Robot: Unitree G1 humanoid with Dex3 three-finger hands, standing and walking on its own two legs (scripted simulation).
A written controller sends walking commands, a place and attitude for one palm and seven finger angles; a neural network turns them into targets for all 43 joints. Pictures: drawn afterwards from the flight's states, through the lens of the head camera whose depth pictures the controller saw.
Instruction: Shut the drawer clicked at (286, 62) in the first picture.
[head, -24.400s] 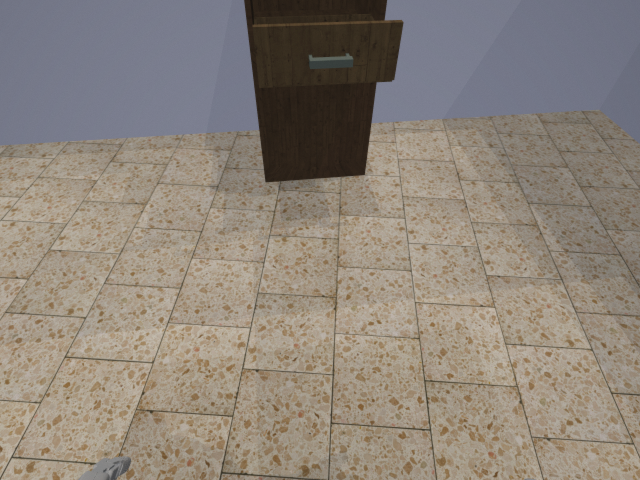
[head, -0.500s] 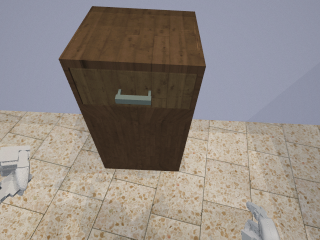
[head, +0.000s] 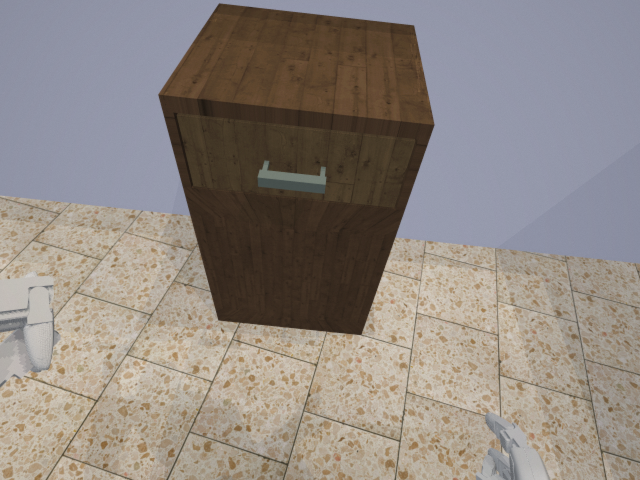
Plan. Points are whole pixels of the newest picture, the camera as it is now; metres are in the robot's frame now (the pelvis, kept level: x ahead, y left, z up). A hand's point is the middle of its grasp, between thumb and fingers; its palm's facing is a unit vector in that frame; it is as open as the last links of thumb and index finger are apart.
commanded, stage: step back with the hand held close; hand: left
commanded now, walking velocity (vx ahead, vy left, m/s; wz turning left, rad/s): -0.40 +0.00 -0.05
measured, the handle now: (293, 174) +0.67 +0.09 -0.04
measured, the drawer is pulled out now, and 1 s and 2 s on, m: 0.00 0.00 0.00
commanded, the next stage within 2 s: stop stepping back and stand still in 0.28 s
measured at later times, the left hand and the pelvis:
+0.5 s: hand out of the picture +0.04 +0.20 +0.20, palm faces +0.29 -0.75 -0.59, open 3.2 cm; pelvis -0.14 -0.04 +0.01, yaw -5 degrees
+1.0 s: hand out of the picture -0.02 +0.23 +0.17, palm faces +0.39 -0.79 -0.48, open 3.2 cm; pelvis -0.20 -0.02 +0.00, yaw -2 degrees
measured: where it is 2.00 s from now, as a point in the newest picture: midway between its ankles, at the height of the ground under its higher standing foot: outside the picture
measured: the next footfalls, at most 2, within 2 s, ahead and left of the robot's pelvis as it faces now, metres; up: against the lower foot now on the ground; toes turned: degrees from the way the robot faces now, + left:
right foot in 0.34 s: -0.16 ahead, -0.12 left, +0.00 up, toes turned -5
left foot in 0.72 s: -0.13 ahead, +0.11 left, +0.00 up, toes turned +2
